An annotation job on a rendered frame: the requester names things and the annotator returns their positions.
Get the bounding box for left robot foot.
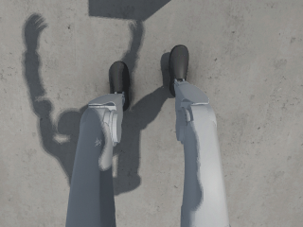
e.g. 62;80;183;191
110;61;130;112

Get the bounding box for left robot shin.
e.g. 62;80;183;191
80;92;125;126

